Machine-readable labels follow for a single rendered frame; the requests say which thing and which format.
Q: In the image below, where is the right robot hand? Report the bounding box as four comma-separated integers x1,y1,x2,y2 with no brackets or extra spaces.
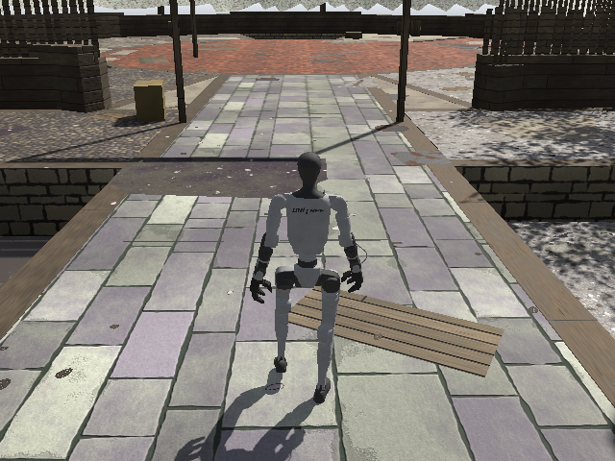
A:
341,269,363,293

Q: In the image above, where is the robot left forearm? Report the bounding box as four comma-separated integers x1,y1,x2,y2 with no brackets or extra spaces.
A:
253,233,273,280

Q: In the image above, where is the robot right upper arm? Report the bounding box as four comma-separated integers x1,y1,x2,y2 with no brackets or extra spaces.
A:
329,194,354,247

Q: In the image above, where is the robot left thigh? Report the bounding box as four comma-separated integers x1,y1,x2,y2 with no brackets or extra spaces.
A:
275,266,295,314

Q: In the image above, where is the left robot shin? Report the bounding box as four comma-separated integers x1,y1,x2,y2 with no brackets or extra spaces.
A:
275,298,288,361

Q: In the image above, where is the robot right forearm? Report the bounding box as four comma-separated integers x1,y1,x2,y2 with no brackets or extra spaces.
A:
344,232,362,273

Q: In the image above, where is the robot left upper arm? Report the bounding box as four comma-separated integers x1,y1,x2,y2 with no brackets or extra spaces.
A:
263,193,289,248

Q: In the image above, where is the left robot hand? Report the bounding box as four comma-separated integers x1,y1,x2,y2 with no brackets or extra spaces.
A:
250,278,272,303

